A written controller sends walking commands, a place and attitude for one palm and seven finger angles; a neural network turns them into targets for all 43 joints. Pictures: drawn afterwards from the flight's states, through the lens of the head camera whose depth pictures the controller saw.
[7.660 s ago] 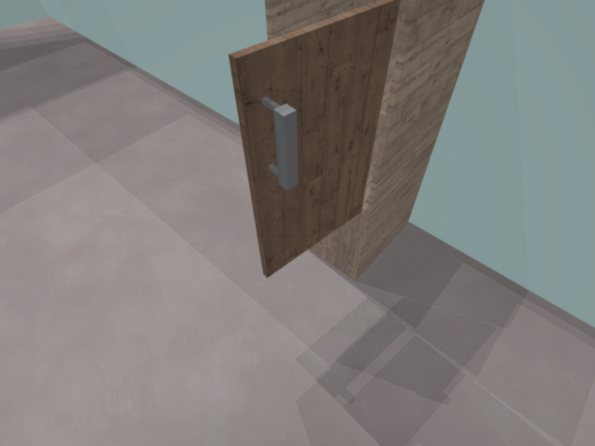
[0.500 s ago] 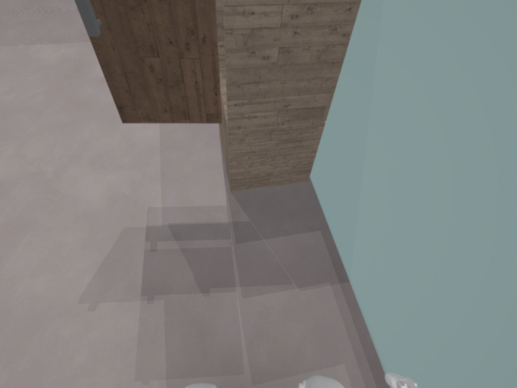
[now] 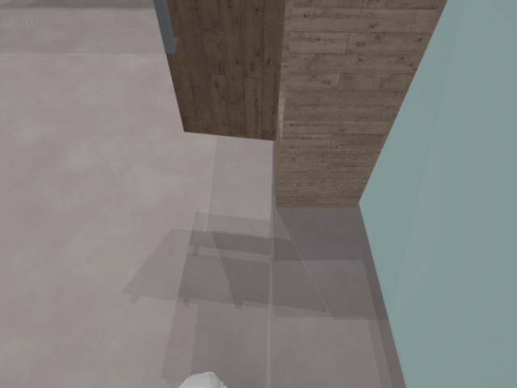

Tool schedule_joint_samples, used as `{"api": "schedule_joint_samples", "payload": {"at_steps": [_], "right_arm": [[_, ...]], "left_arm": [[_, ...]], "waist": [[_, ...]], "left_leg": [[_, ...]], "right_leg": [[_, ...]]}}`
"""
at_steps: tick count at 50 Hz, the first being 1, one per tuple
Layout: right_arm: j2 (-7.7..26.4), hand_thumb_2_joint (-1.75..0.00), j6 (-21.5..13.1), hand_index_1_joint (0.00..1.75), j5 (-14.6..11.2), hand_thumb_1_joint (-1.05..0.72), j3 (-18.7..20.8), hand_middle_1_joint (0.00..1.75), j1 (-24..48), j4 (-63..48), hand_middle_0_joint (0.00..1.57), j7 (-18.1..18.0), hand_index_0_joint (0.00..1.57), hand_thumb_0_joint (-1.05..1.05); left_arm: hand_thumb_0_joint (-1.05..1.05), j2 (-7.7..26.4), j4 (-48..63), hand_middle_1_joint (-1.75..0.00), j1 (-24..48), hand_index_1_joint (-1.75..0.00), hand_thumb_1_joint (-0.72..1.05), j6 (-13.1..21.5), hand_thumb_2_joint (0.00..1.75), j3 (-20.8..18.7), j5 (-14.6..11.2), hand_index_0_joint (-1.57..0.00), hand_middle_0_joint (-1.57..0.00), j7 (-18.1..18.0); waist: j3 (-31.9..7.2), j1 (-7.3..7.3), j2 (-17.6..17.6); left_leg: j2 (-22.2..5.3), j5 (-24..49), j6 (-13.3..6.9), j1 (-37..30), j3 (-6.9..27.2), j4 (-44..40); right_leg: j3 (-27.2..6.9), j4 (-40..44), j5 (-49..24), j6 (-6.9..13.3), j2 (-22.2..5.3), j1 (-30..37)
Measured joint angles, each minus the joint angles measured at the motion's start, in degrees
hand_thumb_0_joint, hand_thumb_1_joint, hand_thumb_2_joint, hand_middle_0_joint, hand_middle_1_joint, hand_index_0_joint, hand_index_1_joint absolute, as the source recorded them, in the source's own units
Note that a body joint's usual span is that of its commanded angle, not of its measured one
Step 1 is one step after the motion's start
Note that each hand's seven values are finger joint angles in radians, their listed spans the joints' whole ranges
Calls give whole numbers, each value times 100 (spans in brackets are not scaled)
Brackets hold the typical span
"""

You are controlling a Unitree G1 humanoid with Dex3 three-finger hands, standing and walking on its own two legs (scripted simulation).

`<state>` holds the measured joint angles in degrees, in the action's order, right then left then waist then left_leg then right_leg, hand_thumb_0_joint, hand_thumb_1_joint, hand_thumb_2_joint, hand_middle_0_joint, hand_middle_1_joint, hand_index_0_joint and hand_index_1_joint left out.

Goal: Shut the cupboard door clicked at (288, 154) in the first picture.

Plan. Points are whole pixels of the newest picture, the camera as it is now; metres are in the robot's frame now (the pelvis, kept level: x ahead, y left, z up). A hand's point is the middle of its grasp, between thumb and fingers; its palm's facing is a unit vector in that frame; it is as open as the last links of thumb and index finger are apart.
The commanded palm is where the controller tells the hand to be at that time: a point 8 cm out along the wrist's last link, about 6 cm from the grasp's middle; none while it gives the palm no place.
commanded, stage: take the last steps up to it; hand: left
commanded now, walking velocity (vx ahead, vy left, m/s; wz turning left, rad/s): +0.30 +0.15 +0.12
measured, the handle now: (167, 19) +0.98 +0.34 +0.08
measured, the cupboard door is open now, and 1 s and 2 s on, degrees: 82 82 82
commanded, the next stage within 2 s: come to a stop and stand still in 1.14 s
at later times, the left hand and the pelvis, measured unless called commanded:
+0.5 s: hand (150, 309) +0.27 +0.24 -0.16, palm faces -0.02 -0.98 -0.20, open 7.4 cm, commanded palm none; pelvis +0.15 +0.07 -0.01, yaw +0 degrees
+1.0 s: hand (123, 304) +0.28 +0.31 -0.20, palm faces +0.11 -0.98 -0.17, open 7.3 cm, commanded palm none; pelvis +0.34 +0.14 -0.02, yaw +2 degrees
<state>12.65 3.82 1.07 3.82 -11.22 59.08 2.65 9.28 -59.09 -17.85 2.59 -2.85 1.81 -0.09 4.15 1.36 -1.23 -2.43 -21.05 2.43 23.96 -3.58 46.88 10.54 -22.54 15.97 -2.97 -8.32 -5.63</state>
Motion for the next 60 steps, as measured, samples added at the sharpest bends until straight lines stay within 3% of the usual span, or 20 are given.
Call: {"api": "schedule_joint_samples", "payload": {"at_steps": [4,6,8,10,12,19,23,26,28,30,32,35,41,47,48,50,52,54,56,60], "right_arm": [[-7,-90,-136,30,-5,-91,-58,30,143,-129,20,29,20,1],[18,-90,-319,30,24,-90,-61,30,177,-270,20,-14,20,1],[-71,-90,-462,30,45,-90,-77,30,202,-327,20,-117,20,0],[-172,-90,-533,30,47,-90,-114,30,101,-330,20,-201,20,0],[-266,-90,-585,30,50,-90,-162,30,-50,-258,20,-258,20,0],[-355,-90,-590,30,44,-92,-216,30,-695,210,20,-272,20,0],[-390,-90,-564,30,65,-91,-228,30,-1002,423,20,-258,21,0],[-412,-90,-551,30,54,-91,-245,30,-1228,554,20,-264,21,0],[-405,-90,-496,30,1,-91,-237,30,-1250,638,20,-247,20,0],[-381,-90,-408,30,-6,-91,-201,30,-1155,682,20,-228,20,1],[-340,-90,-344,30,8,-91,-155,30,-1000,658,20,-219,20,1],[-325,-90,-332,30,28,-91,-104,30,-758,505,20,-201,20,1],[-269,-90,-361,30,30,-91,-52,30,-258,171,20,-109,20,0],[-128,-90,-525,30,36,-91,-79,30,150,-104,20,-39,20,0],[-80,-90,-605,30,56,-91,-83,30,184,-173,20,-54,20,0],[-152,-90,-693,30,84,-91,-93,30,299,-240,20,-150,20,0],[-231,-90,-715,30,80,-91,-138,30,284,-280,20,-221,20,0],[-308,-90,-735,30,72,-91,-182,30,189,-251,20,-277,20,0],[-344,-90,-766,30,43,-92,-159,30,63,-181,20,-356,20,0],[-267,-90,-726,30,58,-94,-176,30,-213,1,20,-352,21,-1]], "left_arm": [[1,126,-210,-30,-246,-30,91,-70,90,-64,5,-21,-20,36],[1,173,-299,-30,-356,-30,91,-189,90,-93,-27,-21,-20,70],[1,257,-398,-30,-275,-30,91,-345,90,-99,-31,-21,-20,59],[1,307,-433,-30,-123,-30,91,-398,90,-104,-34,-20,-20,56],[1,316,-364,-30,78,-30,91,-373,90,-97,-22,-20,-20,74],[1,112,82,-30,788,-30,91,-253,90,-13,-37,-20,-19,118],[1,0,245,-30,1096,-30,91,-243,90,15,-37,-20,-19,129],[1,-42,357,-30,1213,-30,91,-160,90,31,-29,-20,-20,145],[1,-93,401,-30,1268,-30,91,-6,90,33,-30,-20,-20,126],[0,-148,411,-30,1200,-30,91,75,90,47,-73,-20,-20,81],[0,-204,354,-30,1033,-30,91,95,90,56,-97,-20,-20,28],[-2,-167,266,-30,766,-30,94,191,90,-112,-160,-21,-20,-100],[-2,40,-133,-30,311,-30,95,190,90,-67,-67,-20,-20,-8],[0,33,-475,-30,-197,-30,92,31,90,-36,-38,-20,-20,58],[0,11,-503,-30,-292,-30,92,-12,90,-35,-49,-20,-20,70],[0,69,-572,-30,-255,-30,91,-137,90,-29,-66,-20,-20,64],[1,101,-584,-30,-144,-30,91,-208,90,-31,-66,-20,-20,54],[1,108,-521,-30,18,-30,91,-218,90,-32,-54,-20,-20,73],[1,83,-392,-30,186,-30,91,-200,90,-26,-52,-20,-20,80],[1,32,-145,-30,531,-30,92,-185,90,-13,-46,-20,-20,38]], "waist": [[20,112,-140],[-3,69,-101],[42,59,-153],[5,37,-148],[-16,13,-112],[-80,-106,67],[-60,-249,116],[-43,-328,160],[62,-343,263],[125,-367,317],[102,-363,352],[6,-330,321],[-107,-158,168],[-103,66,69],[-121,70,122],[-13,58,-29],[-4,67,-91],[-25,62,-87],[-47,52,-58],[-78,-36,50]], "left_leg": [[28,165,-99,-446,-242,-1256],[48,830,-290,-547,-286,-1540],[104,692,-443,-539,-378,-1239],[161,482,-516,-731,-436,-1387],[236,561,-518,-1013,-458,-1771],[503,700,-619,-1901,-474,-2782],[589,441,-582,-2237,-518,-2835],[546,-18,-490,-2306,-531,-2401],[403,-514,-443,-1893,-410,-1116],[342,-586,-401,-1190,-136,542],[184,-111,-323,-559,12,1382],[-120,437,-181,112,135,1333],[-367,889,-28,487,52,-172],[-167,929,-154,-162,-225,-1682],[-171,1238,-246,-246,-222,-1797],[-64,1086,-387,-202,-355,-1342],[-2,775,-455,-364,-478,-1342],[63,759,-440,-628,-553,-1650],[134,828,-472,-913,-617,-2017],[214,804,-503,-1378,-677,-2458]], "right_leg": [[68,-363,325,-239,-254,22],[-37,-1287,893,-150,-323,-299],[-454,-2876,1327,64,-210,-949],[-598,-3976,1129,204,-51,-1558],[-566,-4316,789,250,32,-1989],[-450,-2827,52,253,146,-2399],[-453,-1965,-63,290,231,-2156],[-385,-1241,-218,392,371,-1656],[-288,-1317,-323,617,447,-1523],[-184,-1312,-92,642,483,-1322],[-123,-960,-100,567,548,-1047],[-63,-312,-272,535,624,-665],[-53,340,-255,352,510,-80],[-121,-180,454,-10,221,213],[-143,-656,702,49,188,59],[-506,-2273,1236,246,125,-549],[-696,-3672,1149,372,209,-1248],[-674,-4240,835,390,245,-1767],[-619,-4142,593,360,258,-2093],[-473,-2904,305,325,293,-2183]]}}
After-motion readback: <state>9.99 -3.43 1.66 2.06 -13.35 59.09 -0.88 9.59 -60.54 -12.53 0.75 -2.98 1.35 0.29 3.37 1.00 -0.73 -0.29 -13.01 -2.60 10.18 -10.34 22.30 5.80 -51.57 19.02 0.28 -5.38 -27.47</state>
